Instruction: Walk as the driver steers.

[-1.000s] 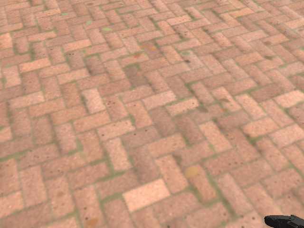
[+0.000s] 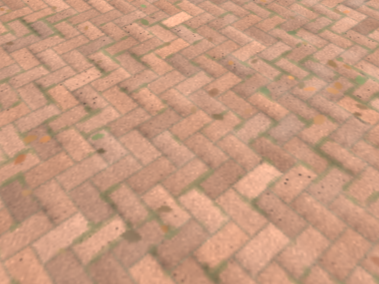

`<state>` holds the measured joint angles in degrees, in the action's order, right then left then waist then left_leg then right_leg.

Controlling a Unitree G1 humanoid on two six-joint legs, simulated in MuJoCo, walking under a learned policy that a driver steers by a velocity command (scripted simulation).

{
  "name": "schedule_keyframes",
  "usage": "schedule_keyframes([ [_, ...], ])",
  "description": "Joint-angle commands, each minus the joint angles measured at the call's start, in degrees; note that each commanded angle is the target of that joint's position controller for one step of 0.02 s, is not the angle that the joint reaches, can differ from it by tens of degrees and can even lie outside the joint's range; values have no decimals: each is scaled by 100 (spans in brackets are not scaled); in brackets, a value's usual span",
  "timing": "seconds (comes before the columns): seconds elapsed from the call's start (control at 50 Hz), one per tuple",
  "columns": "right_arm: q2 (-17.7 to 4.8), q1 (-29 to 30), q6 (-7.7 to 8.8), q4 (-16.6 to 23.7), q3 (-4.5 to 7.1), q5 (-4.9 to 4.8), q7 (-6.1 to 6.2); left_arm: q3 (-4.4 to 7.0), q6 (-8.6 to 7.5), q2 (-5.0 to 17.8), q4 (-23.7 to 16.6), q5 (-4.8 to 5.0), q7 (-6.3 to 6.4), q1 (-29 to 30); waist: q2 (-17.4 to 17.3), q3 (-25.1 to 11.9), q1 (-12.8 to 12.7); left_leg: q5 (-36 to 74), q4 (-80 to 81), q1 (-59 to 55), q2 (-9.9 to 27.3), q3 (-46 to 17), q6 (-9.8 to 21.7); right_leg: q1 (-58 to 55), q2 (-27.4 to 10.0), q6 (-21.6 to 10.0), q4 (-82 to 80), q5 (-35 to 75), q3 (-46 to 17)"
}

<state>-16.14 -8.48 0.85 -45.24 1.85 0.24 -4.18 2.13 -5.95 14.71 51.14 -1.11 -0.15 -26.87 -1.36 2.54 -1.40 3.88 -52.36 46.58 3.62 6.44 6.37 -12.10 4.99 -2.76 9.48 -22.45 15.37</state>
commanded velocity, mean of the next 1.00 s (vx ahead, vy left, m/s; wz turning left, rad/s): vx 0.33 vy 0.00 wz -0.01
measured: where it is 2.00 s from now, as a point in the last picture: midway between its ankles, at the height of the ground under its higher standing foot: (191, 159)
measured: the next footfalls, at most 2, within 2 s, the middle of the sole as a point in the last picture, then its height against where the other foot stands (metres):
left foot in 0.12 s outside the picture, level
right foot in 0.48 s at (207, 234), level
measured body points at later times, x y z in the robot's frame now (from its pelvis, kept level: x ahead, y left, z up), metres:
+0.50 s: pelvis +0.42 -0.01 -0.01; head +0.44 +0.02 +0.44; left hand +0.57 +0.29 -0.07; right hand +0.57 -0.26 -0.11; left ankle +0.26 +0.01 -0.71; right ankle +0.62 -0.03 -0.72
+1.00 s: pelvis +0.54 +0.05 +0.01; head +0.58 +0.06 +0.46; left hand +0.69 +0.35 -0.08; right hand +0.73 -0.22 -0.06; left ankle +0.60 +0.17 -0.72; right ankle +0.61 -0.04 -0.71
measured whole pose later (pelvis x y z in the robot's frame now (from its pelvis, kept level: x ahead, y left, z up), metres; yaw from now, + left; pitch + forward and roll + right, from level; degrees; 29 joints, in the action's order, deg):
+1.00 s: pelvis +0.54 +0.05 +0.01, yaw -2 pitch +1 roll +1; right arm -15.9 -4.7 1.6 -39.5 3.4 0.9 1.4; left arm 6.2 3.6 19.4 34.6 2.3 2.1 -12.0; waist 2.3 3.6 -2.5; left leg -7.4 -25.8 17.6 -4.6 -9.0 -0.2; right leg 22.3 14.2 -1.0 36.4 -19.8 -20.1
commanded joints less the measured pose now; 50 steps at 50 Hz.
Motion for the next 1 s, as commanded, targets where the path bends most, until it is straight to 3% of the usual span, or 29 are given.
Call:
schedule_keyframes([
  [0.02,-177,146,51,389,-58,-4,-66,88,-93,817,-393,8,201,511,536,275,499,319,874,-1577,-516,605,257,999,-1452,442,175,7700,244],
  [0.06,-566,-893,-45,113,62,-17,-2,201,49,1231,-496,-39,357,791,849,-390,1130,-263,861,-2754,-886,675,410,664,-1686,472,1547,9400,157],
  [0.1,-1182,-3170,-98,-537,380,13,158,295,248,1456,-747,-135,358,1566,638,-1125,2251,-1209,1210,-5030,-856,-79,909,1723,-1735,304,4863,8579,-148],
  [0.12,-1219,-3072,-67,-627,474,-73,296,214,262,992,-710,-80,170,1754,-454,-613,2005,-954,1998,-5374,-632,-556,1146,2858,-650,258,7319,2818,-150],
  [0.14,-1420,-2431,-68,-568,476,-49,332,-51,137,111,-1118,-216,103,1642,-1378,-24,1011,1557,1233,-5563,-147,-1964,1374,4983,24,360,9020,-784,-780],
  [0.16,-1714,-2101,-48,-286,536,88,363,-125,11,195,-1635,-33,71,1028,-1391,-1242,547,186,2619,-6492,852,-4477,2447,6040,6,440,9352,-871,-1943],
  [0.18,-1370,-1690,-28,-34,509,116,395,-142,-121,570,-1556,-109,78,1162,-159,-766,458,-726,3615,-5833,1103,-5121,2236,6158,-307,338,8627,-421,-2191],
  [0.2,-1080,-1315,-10,-14,440,105,412,-88,-134,779,-1483,-105,76,1319,607,-32,144,-415,3756,-4764,976,-4618,1962,5872,-541,381,7995,-61,-2147],
  [0.22,-1019,-1103,46,-1,399,52,415,-92,-47,778,-1486,-179,100,1417,887,250,-98,669,3687,-3994,769,-4103,1787,5469,-702,499,7510,-71,-2109],
  [0.24,-545,-662,361,507,259,-136,312,69,-188,916,-1679,243,101,1613,1048,44,-201,387,3884,-3546,588,-4239,1765,5051,-558,560,7193,-78,-2547],
  [0.26,-696,-384,475,534,283,-192,300,100,-169,1038,-1704,197,132,1721,1073,170,-359,664,3931,-3031,290,-3693,1553,4686,-733,646,6381,54,-2483],
  [0.3,-1016,-315,451,583,399,-268,460,44,-147,720,-1999,-31,183,2372,987,327,-227,1820,3617,-2297,-445,-2726,1130,4153,-563,840,4522,489,-2000],
  [0.34,-939,-867,214,343,419,-227,695,-105,-98,187,-1997,-16,156,2512,520,-307,219,2375,3026,-2523,-940,-1695,426,3493,-190,891,2946,2156,-1382],
  [0.4,-520,-1844,46,-47,288,-151,806,-96,-101,127,-2068,115,-2,2854,-282,-718,809,1373,2829,-3220,-714,-1731,15,3092,5,739,2084,3939,-1287],
  [0.44,-385,-1637,42,1,245,-14,796,40,-142,409,-2012,70,-75,2723,-583,-677,633,1357,2354,-3724,-501,-1834,-46,3083,15,440,1791,3703,-1369],
  [0.48,-523,-927,88,234,290,108,778,216,-228,714,-1560,99,-123,1456,-508,-1061,-188,2213,883,-3915,-491,-1492,-338,2135,44,118,1392,4120,-1368],
  [0.5,-372,-785,107,502,245,248,752,274,-251,991,-1393,43,-134,614,350,-1693,-448,-405,-1259,-2984,-867,-1251,-606,715,-896,-338,1788,5905,-2573],
  [0.52,-119,-1924,115,515,161,229,639,234,-205,1169,-1594,-134,-139,1019,1652,-2239,323,-4266,-3020,-1478,-1444,-1298,-1026,-523,-2336,-1554,1825,7103,-5203],
  [0.54,-535,-2248,119,459,171,67,516,325,-111,1233,-1762,-56,-133,1397,1194,-2604,337,-3776,-3558,-942,-1080,-1880,-983,-543,-2690,-1972,1318,4723,-6266],
  [0.56,-833,-1302,55,616,235,-17,506,332,20,1016,-1981,73,-81,1769,477,-1903,69,-3337,-3710,-603,-900,-1774,-966,165,-2316,-1748,1146,2610,-5895],
  [0.58,-850,-579,2,814,255,54,539,253,155,841,-2011,129,-37,1899,-273,-1189,21,-2978,-3382,-512,-827,-1638,-917,1275,-1894,-1431,857,1553,-5353],
  [0.6,-761,-340,-57,978,240,131,588,242,219,932,-2021,145,-1,1910,-383,-922,128,-2762,-3030,-669,-771,-1633,-898,1996,-1642,-1307,666,1052,-5241],
  [0.64,-529,-432,-94,1051,199,141,608,274,319,951,-2002,163,16,1981,58,-538,360,-2571,-1830,-1110,-671,-1608,-849,2809,-996,-980,492,698,-4737],
  [0.7,-298,-219,-31,1045,153,116,699,361,460,1029,-1899,198,87,1704,515,-853,254,-2631,-287,-1605,-853,-1403,-968,2799,-725,-874,678,1926,-4410],
  [0.78,-423,144,-38,1039,204,28,707,505,697,1224,-1921,311,223,1626,858,-1042,121,-2050,674,-1927,-941,-1611,-1058,2672,-639,-610,719,1030,-4674],
  [0.92,-601,436,223,979,333,-99,559,607,897,1158,-2037,295,280,1507,1194,-774,23,-1724,2617,-2912,-894,-1780,-836,2373,-487,-420,955,587,-5419],
  [0.96,-794,316,215,925,405,-53,578,503,914,847,-2029,347,244,1273,484,-1107,-13,-946,3410,-4245,95,-2174,-399,3024,44,-79,1964,-905,-4878],
  [0.98,-1129,353,144,964,447,160,578,478,897,808,-2188,396,233,1304,-1017,-1018,-103,-188,3481,-4581,1127,-3298,364,4175,666,172,3124,-1444,-3615],
  [1.0,-883,501,137,1071,427,296,571,595,826,1251,-2122,331,173,1080,-1249,-1032,-162,117,3474,-4303,1686,-3693,758,4414,489,436,4547,-1312,-3190],
])
Keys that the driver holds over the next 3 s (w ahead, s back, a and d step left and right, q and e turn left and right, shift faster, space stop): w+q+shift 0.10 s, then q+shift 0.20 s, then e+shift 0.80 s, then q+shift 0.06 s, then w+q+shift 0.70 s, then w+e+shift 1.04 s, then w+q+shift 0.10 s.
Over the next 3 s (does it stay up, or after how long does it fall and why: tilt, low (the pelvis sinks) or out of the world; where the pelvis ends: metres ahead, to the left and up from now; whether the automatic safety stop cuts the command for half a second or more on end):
stays up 1.91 0.28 0.00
